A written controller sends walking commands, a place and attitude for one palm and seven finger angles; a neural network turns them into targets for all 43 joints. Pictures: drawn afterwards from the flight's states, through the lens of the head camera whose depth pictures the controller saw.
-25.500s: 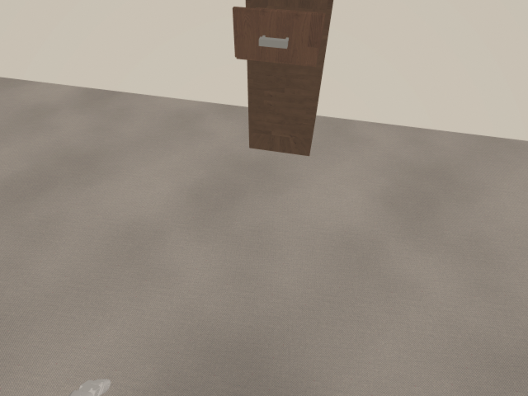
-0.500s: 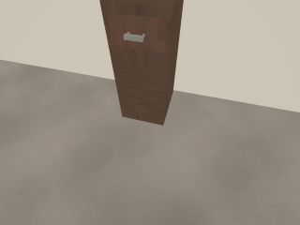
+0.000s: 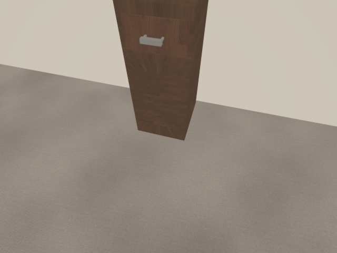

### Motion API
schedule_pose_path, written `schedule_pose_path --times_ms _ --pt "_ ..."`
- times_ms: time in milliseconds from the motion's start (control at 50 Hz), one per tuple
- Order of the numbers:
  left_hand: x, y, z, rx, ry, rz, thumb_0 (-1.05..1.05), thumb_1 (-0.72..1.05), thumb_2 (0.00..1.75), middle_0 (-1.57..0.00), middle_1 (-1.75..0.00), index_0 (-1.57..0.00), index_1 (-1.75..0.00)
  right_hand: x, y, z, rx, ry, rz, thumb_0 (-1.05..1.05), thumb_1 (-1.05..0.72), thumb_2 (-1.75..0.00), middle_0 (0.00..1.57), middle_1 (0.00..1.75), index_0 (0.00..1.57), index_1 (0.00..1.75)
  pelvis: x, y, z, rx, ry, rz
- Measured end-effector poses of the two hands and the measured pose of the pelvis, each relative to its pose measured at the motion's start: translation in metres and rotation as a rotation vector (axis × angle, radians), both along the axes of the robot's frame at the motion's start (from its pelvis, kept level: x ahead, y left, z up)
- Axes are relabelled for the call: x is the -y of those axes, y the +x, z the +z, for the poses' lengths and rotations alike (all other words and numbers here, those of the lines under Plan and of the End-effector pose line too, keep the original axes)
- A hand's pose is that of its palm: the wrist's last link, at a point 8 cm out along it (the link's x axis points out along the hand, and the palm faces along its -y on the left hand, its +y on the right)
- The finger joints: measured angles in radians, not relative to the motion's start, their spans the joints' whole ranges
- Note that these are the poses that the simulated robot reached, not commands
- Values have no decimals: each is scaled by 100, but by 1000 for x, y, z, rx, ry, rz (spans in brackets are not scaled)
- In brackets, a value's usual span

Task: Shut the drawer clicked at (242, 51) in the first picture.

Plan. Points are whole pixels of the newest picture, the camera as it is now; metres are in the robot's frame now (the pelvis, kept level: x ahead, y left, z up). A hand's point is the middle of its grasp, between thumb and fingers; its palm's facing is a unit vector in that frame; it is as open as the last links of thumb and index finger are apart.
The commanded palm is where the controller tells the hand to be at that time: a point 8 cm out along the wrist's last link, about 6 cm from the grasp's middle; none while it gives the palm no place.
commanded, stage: look to check the result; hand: left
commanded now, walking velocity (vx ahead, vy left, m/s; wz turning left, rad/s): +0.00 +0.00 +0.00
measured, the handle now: (152, 39) +1.02 +0.13 +0.01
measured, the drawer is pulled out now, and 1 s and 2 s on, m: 0.00 0.00 0.00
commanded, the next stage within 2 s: stand and wait in 0.12 s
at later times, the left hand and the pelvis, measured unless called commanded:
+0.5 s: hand out of the picture +0.05 +0.20 -0.17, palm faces +0.00 -0.97 -0.26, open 7.4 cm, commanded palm none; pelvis +0.01 +0.00 +0.00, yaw +0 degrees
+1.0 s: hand out of the picture +0.06 +0.21 -0.17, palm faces +0.00 -0.96 -0.27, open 7.4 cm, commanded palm none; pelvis +0.01 +0.00 +0.00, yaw +0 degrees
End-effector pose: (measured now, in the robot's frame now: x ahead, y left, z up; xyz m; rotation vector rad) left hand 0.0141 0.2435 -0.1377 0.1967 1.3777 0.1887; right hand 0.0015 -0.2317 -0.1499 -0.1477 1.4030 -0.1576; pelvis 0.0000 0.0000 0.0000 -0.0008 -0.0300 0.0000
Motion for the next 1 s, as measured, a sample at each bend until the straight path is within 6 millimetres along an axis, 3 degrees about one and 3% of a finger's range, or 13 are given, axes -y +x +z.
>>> schedule_pose_path --times_ms 440,1000 --pt "-3 28 2 45 5 -26 0 91 89 -20 -30 -21 -29 6 9 2 9 -13 -2 0 -91 -90 20 29 20 30 0 7 1 -3 2 -4" --pt "-11 40 6 52 26 -30 0 91 89 -20 -30 -21 -29 18 31 5 33 -38 16 0 -91 -90 20 29 20 30 2 14 2 -8 2 -2"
